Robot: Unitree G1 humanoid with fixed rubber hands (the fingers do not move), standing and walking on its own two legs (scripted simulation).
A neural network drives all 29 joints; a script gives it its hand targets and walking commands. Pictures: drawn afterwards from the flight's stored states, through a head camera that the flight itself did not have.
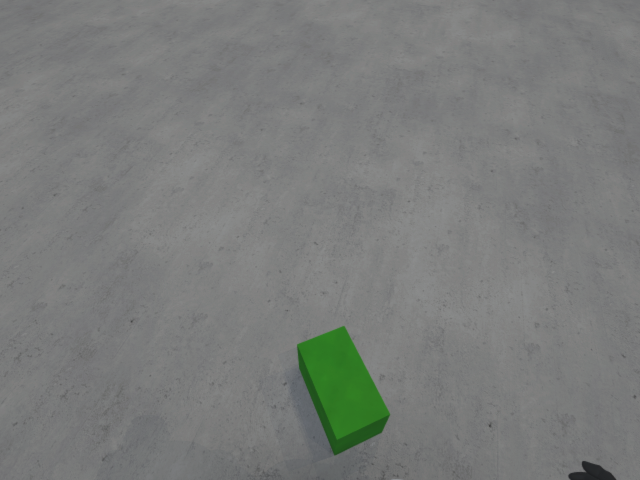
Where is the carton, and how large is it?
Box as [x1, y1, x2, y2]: [297, 326, 389, 455]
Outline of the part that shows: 344,326 297,344 299,368 334,455 381,432 389,415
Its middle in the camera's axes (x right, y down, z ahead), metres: +0.05 +0.43 +1.11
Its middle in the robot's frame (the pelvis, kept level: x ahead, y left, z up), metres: +0.47 -0.04 -0.66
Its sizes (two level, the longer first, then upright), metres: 0.271 0.150 0.174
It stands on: the floor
